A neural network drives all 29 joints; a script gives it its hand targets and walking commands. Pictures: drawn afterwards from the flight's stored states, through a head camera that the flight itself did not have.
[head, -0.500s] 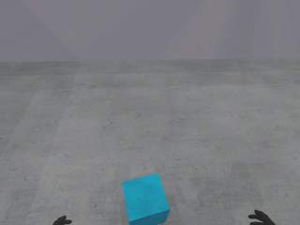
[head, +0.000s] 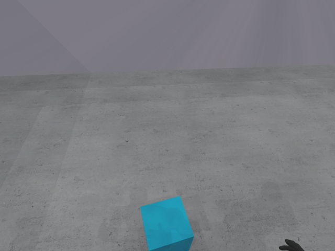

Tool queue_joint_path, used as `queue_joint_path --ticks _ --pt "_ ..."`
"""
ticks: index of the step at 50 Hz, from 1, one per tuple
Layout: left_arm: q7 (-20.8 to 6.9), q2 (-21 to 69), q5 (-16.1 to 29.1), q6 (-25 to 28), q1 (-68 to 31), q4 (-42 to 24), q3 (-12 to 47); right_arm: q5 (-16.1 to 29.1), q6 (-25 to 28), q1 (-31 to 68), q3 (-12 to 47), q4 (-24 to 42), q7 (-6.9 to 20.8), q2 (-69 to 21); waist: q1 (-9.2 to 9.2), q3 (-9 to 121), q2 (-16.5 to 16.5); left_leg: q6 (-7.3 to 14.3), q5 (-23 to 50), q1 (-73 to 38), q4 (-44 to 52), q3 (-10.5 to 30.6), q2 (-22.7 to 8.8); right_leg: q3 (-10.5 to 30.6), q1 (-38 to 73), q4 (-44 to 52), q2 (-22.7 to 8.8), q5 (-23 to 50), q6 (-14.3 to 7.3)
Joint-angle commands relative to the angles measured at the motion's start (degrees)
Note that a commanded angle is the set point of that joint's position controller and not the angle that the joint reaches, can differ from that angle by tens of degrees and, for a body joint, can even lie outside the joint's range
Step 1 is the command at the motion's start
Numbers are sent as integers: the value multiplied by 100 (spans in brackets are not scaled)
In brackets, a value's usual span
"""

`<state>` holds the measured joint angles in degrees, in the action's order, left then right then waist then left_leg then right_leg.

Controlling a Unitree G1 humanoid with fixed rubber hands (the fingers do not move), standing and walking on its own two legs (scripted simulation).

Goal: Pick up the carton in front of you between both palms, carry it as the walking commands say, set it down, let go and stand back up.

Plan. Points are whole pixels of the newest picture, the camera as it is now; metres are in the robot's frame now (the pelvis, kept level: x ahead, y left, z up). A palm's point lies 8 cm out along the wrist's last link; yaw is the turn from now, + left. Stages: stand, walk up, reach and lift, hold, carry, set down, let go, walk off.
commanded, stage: stand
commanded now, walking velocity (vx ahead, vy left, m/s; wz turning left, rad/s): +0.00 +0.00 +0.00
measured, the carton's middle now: (165, 229) +0.40 +0.02 -0.65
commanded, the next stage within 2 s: none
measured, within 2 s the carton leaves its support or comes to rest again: neither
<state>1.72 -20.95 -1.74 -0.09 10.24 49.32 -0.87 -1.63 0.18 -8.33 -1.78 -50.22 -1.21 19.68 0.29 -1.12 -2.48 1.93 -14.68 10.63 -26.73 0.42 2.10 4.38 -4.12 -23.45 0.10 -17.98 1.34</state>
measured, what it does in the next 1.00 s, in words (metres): stands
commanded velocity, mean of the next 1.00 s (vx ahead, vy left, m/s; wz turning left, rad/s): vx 0.00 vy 0.00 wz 0.00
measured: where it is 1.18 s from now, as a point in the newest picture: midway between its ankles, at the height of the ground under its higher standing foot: outside the picture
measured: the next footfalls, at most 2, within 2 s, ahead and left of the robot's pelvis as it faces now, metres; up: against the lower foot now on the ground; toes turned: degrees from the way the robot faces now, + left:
none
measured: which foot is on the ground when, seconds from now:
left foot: down 0.00-1.00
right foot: down 0.00-1.00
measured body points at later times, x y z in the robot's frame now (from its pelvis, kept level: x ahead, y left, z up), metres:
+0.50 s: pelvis -0.02 +0.00 +0.00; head -0.02 +0.01 +0.45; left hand +0.08 +0.30 -0.12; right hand +0.09 -0.32 -0.10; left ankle +0.00 +0.10 -0.74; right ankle -0.06 -0.14 -0.74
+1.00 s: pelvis -0.02 +0.00 +0.01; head -0.02 +0.01 +0.46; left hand +0.07 +0.31 -0.12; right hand +0.08 -0.32 -0.10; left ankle +0.00 +0.10 -0.74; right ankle -0.06 -0.14 -0.74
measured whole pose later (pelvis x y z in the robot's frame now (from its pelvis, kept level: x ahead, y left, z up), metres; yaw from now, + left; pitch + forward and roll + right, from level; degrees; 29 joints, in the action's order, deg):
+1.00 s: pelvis -0.02 +0.00 +0.01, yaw +0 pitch -2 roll +0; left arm 0.9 -22.6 -1.0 0.6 8.6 58.2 -0.2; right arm -0.7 0.7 -5.7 -0.5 -59.9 -0.7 21.9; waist 0.2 -1.9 -1.7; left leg 1.5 -10.1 8.9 -21.3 0.8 1.7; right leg 4.1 -2.7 -18.7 0.3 -13.8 1.1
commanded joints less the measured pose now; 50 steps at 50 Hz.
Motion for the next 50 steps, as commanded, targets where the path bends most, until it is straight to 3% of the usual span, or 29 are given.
queue_joint_path --ticks 1,21,50 --pt "14 -796 5 73 -108 -206 -166 6 71 202 -215 195 -20 1011 1 237 238 -12 1655 -462 423 681 -727 265 -359 316 -451 1419 -128" --pt "-37 -938 35 107 -142 327 -122 54 89 368 -125 -385 14 1154 6 65 227 -23 1044 -408 751 747 -776 382 -372 635 -523 1014 -178" --pt "-64 -1065 76 116 -275 675 -93 97 109 480 -49 -742 31 1258 -5 112 239 -8 1288 -535 842 777 -822 375 -293 775 -588 1141 -211"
